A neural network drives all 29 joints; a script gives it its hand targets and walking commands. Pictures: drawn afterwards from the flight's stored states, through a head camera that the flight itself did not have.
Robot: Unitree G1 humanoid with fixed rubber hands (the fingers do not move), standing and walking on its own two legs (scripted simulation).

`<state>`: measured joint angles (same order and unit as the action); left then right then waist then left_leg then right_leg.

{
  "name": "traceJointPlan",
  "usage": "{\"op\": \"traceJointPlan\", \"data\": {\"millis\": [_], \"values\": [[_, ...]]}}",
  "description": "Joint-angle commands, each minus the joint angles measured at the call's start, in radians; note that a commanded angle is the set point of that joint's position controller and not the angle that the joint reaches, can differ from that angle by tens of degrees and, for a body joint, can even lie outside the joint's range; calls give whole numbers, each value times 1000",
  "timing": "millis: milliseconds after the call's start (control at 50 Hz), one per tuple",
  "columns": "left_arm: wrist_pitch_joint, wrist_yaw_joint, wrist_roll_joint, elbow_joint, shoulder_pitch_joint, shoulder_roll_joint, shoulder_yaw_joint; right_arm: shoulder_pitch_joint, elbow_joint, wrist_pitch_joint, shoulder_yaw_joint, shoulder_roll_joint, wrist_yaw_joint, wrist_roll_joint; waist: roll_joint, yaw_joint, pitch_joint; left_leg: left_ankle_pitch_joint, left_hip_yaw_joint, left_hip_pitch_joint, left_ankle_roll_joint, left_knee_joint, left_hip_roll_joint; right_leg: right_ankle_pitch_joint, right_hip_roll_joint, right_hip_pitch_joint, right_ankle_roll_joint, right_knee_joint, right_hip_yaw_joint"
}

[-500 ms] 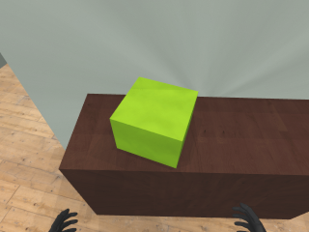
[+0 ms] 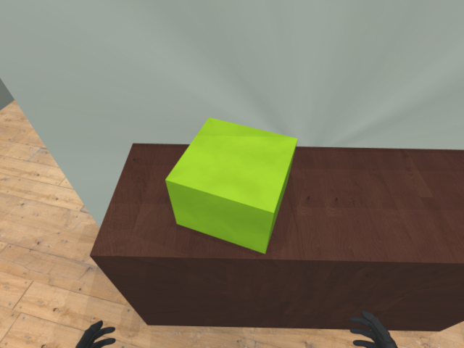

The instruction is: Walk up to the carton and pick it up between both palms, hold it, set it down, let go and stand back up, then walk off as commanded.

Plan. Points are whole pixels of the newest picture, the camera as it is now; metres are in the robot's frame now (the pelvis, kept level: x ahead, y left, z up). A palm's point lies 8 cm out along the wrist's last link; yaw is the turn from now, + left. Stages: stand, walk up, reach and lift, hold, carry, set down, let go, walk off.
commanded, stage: stand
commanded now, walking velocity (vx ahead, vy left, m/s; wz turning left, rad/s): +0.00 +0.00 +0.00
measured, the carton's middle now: (235, 182) +0.50 -0.01 -0.06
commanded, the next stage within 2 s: walk off in 1.62 s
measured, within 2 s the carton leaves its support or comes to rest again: neither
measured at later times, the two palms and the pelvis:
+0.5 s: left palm out of the picture +0.10 +0.26 -0.10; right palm out of the picture +0.11 -0.27 -0.10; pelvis +0.00 +0.00 +0.00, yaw +0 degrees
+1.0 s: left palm out of the picture +0.08 +0.26 -0.10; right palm out of the picture +0.09 -0.27 -0.11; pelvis -0.01 +0.00 +0.00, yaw +0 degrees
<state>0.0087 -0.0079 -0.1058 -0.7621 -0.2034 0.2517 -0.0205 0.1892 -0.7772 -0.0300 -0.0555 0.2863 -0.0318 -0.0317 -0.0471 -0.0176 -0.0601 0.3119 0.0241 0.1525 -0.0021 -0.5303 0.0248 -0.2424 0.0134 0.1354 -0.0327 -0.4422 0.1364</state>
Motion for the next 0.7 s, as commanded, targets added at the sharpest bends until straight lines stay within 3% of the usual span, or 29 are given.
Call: {"op": "traceJointPlan", "data": {"millis": [0, 240, 280, 320, 600, 680], "values": [[61, -10, 147, 22, 41, 267, -72, -28, 32, -24, -24, 238, 34, 66, -2, 7, 152, -334, 91, -29, -45, 143, 99, 247, -144, -18, -15, 46, -157], [60, -9, 144, -4, 47, 274, -72, -40, 8, -26, -23, 238, 35, 64, 22, 10, 137, -332, 96, -25, -46, 155, 102, 249, -144, -19, -15, 57, -151], [59, -10, 142, -9, 46, 269, -70, -44, 6, -24, -19, 239, 35, 65, -7, 8, 131, -322, 93, -17, -45, 158, 103, 244, -149, -19, -16, 61, -159], [59, -10, 141, -13, 51, 270, -69, -37, -3, -24, -18, 236, 36, 63, 19, 8, 129, -326, 93, -18, -43, 163, 101, 246, -147, -23, -16, 63, -158], [59, -7, 138, -49, 50, 264, -65, -50, -33, -26, -16, 241, 35, 65, 13, 4, 113, -281, 97, -5, -45, 177, 102, 203, -151, -27, -17, 82, -165], [59, -7, 139, -59, 64, 267, -65, -48, -43, -27, -16, 240, 34, 64, 34, 11, 106, -294, 97, -17, -44, 182, 103, 210, -150, -16, -16, 84, -166]]}}
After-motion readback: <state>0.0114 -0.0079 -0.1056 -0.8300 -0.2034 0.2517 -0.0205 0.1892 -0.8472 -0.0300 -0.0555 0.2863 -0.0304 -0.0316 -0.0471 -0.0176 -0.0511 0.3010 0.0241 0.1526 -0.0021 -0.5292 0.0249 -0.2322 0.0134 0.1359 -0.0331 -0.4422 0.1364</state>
